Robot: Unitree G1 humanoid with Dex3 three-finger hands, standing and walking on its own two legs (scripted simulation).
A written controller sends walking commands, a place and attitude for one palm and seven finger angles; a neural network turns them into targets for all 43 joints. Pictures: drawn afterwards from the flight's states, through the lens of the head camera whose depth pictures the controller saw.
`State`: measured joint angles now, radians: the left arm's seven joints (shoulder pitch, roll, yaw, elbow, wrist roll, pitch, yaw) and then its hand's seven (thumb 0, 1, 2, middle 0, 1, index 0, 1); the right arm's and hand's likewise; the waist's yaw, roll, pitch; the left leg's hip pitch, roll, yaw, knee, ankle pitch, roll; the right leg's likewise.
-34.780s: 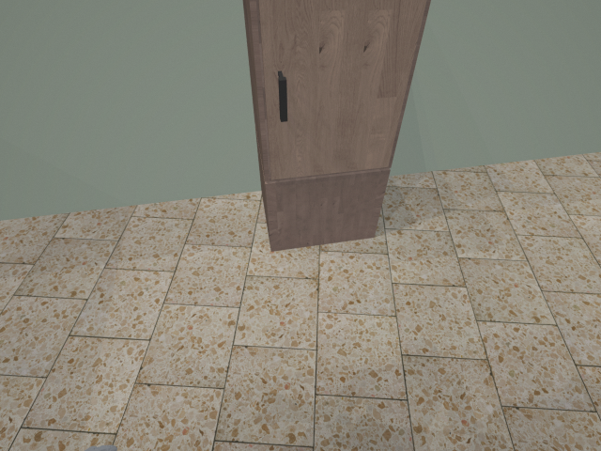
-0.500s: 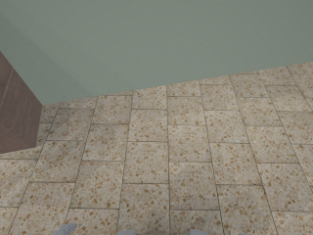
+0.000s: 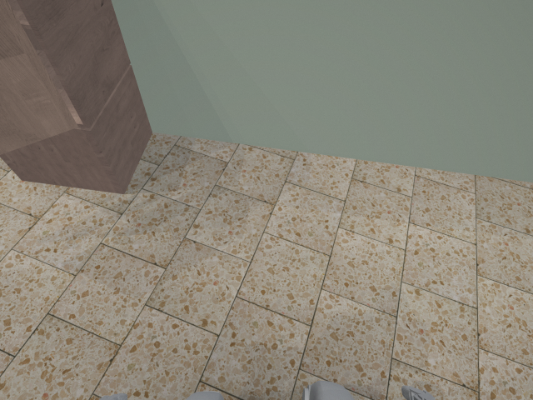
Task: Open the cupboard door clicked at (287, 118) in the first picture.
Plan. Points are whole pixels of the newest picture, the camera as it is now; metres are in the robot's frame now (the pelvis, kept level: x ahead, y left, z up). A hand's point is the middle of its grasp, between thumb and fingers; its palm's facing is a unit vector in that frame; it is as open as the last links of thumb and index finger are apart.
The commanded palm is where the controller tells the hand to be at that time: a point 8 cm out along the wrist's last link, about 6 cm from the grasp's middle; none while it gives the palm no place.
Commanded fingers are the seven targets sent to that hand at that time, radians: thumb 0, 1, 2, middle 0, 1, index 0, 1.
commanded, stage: turn to face it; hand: left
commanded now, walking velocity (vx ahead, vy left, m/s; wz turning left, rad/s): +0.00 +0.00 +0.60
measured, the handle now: out of the picture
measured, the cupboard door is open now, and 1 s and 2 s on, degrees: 42 42 42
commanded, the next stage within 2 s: take the last steps up to it in 1.02 s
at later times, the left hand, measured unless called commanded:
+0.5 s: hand out of the picture +0.03 +0.16 -0.16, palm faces +0.31 -0.92 -0.24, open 7.4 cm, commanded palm none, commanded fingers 0.00 0.90 0.90 -0.20 -0.30 -0.20 -0.30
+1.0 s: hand out of the picture +0.01 +0.15 -0.15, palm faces +0.52 -0.81 -0.28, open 7.4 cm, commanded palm none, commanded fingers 0.00 0.90 0.90 -0.20 -0.30 -0.20 -0.30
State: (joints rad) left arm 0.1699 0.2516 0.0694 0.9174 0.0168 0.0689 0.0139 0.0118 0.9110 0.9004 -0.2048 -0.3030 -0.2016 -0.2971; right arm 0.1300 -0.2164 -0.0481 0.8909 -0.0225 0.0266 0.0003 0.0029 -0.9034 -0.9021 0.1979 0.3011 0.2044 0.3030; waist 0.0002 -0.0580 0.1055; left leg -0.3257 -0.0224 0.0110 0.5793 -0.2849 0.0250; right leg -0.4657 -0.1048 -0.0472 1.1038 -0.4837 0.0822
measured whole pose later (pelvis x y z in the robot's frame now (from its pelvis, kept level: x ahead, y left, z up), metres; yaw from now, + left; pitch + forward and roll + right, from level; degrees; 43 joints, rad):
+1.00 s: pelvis +0.04 -0.07 +0.00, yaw +32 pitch +0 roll +1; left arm 0.19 0.20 0.04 0.91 0.02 0.01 0.02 0.01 0.91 0.90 -0.20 -0.30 -0.20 -0.30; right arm 0.17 -0.23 -0.06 0.96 -0.01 0.07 0.00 0.00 -0.90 -0.90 0.20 0.30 0.21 0.30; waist -0.01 0.04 0.08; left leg -0.41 -0.03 -0.06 0.85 -0.46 -0.01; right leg -0.26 -0.05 -0.07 0.59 -0.32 0.00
